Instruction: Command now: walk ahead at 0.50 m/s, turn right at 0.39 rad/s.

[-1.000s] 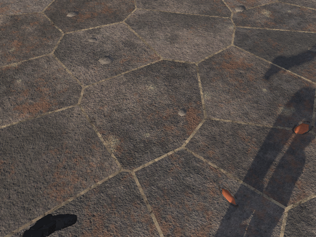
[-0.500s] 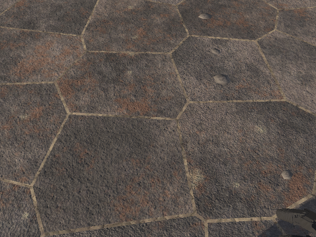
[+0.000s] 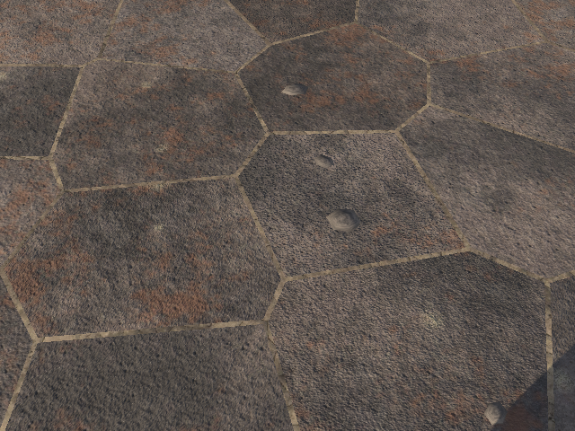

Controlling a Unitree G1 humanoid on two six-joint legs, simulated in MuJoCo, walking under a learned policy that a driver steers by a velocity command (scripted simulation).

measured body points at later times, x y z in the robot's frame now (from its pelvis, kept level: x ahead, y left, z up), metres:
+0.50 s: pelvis +0.29 -0.01 +0.00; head +0.32 -0.02 +0.45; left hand +0.43 +0.26 -0.10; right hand +0.44 -0.31 -0.07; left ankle +0.46 +0.07 -0.72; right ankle +0.17 -0.10 -0.73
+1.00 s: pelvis +0.38 -0.05 +0.00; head +0.40 -0.09 +0.45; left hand +0.69 +0.07 -0.06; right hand +0.33 -0.37 -0.11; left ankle +0.45 +0.08 -0.71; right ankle +0.35 -0.16 -0.73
